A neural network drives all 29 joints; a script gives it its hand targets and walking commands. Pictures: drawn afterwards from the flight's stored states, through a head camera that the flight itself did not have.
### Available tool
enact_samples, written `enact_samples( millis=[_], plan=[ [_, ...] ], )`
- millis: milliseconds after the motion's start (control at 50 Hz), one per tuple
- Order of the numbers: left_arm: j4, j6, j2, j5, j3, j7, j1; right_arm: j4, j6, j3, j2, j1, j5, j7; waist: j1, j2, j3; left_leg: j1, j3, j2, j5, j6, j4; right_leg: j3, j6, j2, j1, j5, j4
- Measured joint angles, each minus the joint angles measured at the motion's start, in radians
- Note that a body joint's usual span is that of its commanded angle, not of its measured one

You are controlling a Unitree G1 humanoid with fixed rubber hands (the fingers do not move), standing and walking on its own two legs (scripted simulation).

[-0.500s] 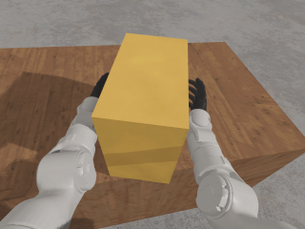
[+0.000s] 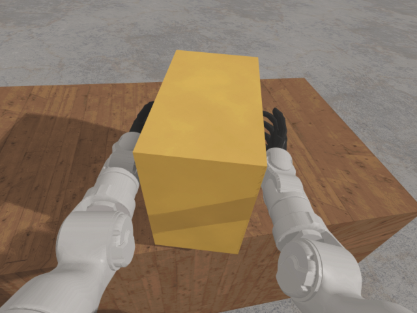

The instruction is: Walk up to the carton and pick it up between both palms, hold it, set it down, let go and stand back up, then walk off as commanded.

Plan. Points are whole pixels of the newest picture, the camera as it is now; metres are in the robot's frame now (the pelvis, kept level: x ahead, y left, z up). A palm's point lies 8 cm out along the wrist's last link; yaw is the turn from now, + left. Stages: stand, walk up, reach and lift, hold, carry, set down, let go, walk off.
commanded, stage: reach and lift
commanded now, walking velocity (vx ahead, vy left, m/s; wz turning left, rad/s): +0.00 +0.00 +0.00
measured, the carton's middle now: (206, 150) +0.43 -0.01 +0.10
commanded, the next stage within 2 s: none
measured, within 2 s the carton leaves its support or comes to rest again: neither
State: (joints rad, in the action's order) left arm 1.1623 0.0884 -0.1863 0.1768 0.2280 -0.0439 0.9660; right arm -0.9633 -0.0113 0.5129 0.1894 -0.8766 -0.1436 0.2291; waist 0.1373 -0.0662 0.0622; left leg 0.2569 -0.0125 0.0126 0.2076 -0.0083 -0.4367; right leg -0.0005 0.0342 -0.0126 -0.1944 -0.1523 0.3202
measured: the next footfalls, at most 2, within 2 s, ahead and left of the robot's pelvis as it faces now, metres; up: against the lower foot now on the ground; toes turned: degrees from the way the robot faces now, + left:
none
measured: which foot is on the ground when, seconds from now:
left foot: down 0.00-1.00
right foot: down 0.00-1.00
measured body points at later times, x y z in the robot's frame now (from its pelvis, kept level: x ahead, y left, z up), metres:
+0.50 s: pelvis +0.00 +0.00 +0.00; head -0.03 +0.04 +0.45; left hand +0.45 +0.13 +0.18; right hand +0.41 -0.14 +0.18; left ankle +0.01 +0.10 -0.74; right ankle +0.01 -0.15 -0.74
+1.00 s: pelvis +0.00 +0.00 +0.00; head -0.05 +0.04 +0.45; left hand +0.43 +0.14 +0.21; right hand +0.40 -0.13 +0.21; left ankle +0.01 +0.10 -0.74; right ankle +0.01 -0.15 -0.74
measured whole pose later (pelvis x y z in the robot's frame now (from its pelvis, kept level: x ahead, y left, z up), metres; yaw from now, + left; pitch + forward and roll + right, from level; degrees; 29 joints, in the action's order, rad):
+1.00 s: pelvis +0.00 +0.00 +0.00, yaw +0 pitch -4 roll -2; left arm 0.76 0.51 -0.10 0.25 0.28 0.01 0.95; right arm -0.95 0.18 0.25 0.04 -0.96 0.14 0.24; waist 0.09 -0.07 0.06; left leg 0.14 -0.01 0.01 0.22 -0.01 -0.43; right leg 0.00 0.03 -0.01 -0.08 -0.17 0.32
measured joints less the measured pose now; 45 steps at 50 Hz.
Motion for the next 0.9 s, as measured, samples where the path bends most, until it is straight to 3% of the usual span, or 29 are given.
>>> enact_samples(
  millis=[380,900],
  plan=[
    [-0.141,0.164,0.035,-0.005,-0.019,0.051,0.017,0.010,0.068,-0.107,-0.072,-0.021,0.147,0.009,-0.029,0.000,0.000,-0.041,0.000,0.000,0.006,0.000,0.001,0.000,0.000,0.000,0.041,-0.007,0.000],
    [-0.355,0.384,0.081,0.067,0.048,0.054,-0.010,0.010,0.180,-0.234,-0.139,-0.069,0.261,0.015,-0.044,0.000,0.000,-0.115,0.000,0.000,0.011,0.000,0.005,0.000,0.000,0.000,0.112,-0.015,0.000]
  ],
)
